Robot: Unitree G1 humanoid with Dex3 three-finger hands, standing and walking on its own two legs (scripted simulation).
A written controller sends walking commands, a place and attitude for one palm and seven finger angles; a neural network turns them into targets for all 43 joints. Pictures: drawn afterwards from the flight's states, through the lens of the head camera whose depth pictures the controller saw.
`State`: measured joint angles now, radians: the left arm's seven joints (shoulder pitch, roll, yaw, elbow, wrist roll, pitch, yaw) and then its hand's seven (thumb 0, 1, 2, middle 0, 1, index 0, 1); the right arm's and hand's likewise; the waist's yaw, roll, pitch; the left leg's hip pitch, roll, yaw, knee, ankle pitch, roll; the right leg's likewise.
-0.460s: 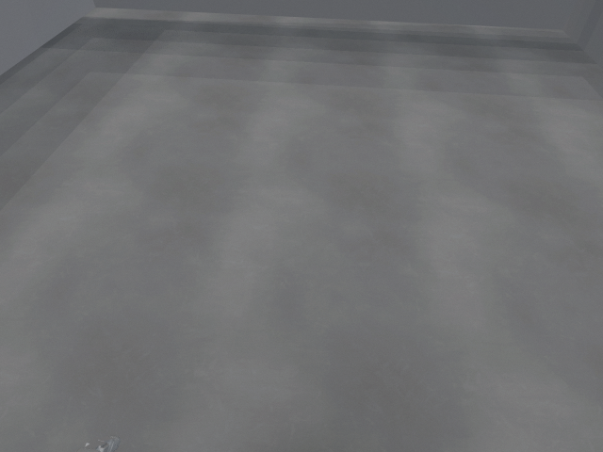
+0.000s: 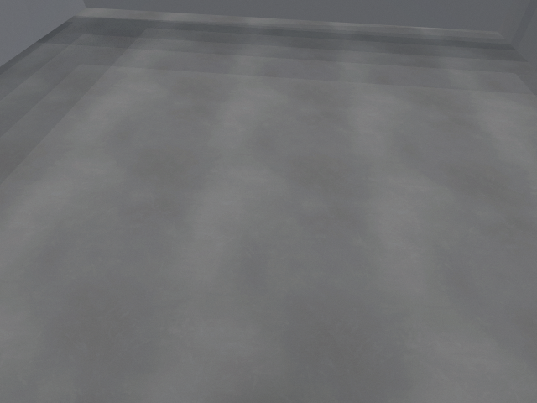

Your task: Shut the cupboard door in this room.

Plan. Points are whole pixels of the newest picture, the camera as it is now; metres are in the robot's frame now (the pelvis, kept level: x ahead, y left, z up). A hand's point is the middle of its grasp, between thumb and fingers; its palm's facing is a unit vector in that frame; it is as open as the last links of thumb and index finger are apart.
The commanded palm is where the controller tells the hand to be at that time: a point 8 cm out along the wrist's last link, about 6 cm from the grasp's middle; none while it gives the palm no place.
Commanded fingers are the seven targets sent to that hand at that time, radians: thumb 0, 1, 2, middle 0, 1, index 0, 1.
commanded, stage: stand and wait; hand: left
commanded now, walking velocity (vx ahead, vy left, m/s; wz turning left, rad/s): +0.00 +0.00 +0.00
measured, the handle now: out of the picture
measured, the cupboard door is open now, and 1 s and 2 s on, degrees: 78 78 78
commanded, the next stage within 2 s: turn or walk to find it in 0.44 s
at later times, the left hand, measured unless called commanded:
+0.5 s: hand out of the picture +0.07 +0.24 -0.15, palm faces -0.04 -0.94 -0.34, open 7.4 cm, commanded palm none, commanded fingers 0.00 0.90 0.90 -0.20 -0.30 -0.20 -0.30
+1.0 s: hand out of the picture +0.00 +0.22 -0.18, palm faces +0.15 -0.96 -0.22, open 7.4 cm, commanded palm none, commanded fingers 0.00 0.90 0.90 -0.20 -0.30 -0.20 -0.30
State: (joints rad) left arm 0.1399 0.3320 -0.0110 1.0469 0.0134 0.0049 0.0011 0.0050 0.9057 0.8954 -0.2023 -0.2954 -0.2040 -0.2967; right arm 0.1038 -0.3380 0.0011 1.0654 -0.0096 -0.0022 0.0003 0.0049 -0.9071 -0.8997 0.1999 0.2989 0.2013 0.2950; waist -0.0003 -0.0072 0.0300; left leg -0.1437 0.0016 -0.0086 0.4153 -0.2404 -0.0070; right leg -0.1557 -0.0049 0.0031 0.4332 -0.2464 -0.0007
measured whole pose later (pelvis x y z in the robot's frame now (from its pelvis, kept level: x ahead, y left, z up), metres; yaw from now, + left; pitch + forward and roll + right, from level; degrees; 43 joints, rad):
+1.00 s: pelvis -0.04 +0.01 +0.00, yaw +10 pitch +0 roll -2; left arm 0.18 0.23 0.03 0.95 0.01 0.06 0.02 0.01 0.91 0.90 -0.20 -0.29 -0.20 -0.30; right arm 0.25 -0.17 -0.02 1.00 -0.01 0.03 0.00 0.00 -0.91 -0.90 0.20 0.30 0.20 0.30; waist -0.03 -0.01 0.07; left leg -0.31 -0.04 -0.09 0.49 -0.19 0.03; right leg -0.40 -0.02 -0.02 0.94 -0.49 0.04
